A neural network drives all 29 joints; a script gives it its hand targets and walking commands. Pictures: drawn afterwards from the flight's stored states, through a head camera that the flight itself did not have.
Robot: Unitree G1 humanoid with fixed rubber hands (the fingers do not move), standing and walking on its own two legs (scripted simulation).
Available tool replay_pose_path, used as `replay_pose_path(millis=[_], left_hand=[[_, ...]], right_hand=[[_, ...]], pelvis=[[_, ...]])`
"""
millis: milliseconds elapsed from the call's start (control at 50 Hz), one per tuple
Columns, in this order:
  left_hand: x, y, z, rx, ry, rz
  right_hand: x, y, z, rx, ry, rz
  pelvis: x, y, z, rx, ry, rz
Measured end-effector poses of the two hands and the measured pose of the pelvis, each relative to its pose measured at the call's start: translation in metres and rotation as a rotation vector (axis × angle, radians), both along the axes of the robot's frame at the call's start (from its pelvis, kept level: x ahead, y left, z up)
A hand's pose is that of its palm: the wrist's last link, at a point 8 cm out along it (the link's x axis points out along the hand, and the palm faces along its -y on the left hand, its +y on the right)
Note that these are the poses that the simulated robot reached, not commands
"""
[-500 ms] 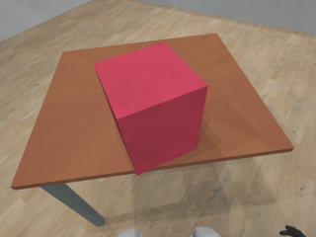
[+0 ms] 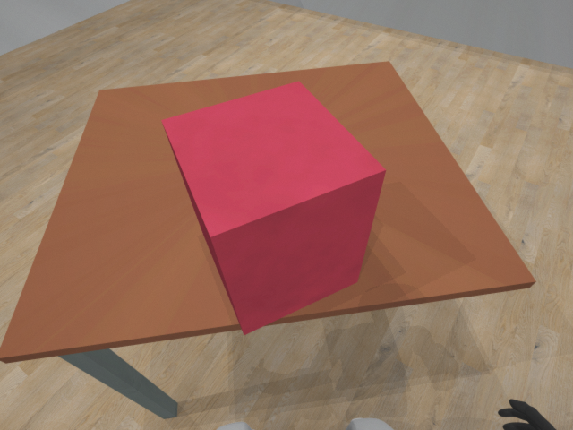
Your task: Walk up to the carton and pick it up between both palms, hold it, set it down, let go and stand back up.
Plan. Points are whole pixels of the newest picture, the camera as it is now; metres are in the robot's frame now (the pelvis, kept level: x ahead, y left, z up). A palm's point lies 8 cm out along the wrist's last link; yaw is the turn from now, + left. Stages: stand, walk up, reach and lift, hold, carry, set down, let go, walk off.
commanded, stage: walk up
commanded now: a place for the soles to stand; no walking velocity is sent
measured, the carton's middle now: (270, 210) +0.39 +0.04 +0.08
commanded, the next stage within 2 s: stand in 0.76 s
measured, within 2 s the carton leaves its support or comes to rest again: neither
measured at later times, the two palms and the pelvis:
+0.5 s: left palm out of the picture +0.09 +0.32 -0.08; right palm out of the picture +0.11 -0.32 -0.07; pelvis +0.00 +0.00 +0.00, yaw +0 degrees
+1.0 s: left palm out of the picture +0.09 +0.32 -0.09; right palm out of the picture +0.11 -0.32 -0.08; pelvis +0.00 +0.00 +0.00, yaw +0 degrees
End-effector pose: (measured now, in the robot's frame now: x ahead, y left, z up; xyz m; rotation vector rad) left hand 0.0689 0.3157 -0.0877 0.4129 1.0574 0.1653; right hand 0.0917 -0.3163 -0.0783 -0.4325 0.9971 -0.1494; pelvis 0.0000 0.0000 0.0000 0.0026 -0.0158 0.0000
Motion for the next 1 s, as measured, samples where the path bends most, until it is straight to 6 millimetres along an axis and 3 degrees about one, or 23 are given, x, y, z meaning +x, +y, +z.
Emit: replay_pose_path(millis=[120,320,1000], left_hand=[[0.017,0.000,0.003,0.002,-0.033,-0.006],[0.025,0.000,0.005,0.002,-0.051,-0.010],[0.023,0.001,0.001,0.009,0.007,0.020]], right_hand=[[0.008,0.001,0.002,0.001,-0.015,0.005],[0.014,0.001,0.003,0.001,-0.029,0.007],[0.014,0.001,0.001,-0.007,-0.055,0.038]], pelvis=[[0.003,0.000,0.000,0.000,0.005,0.001],[0.004,0.000,0.000,0.001,0.005,0.001],[-0.002,0.000,0.000,0.001,-0.002,0.002]])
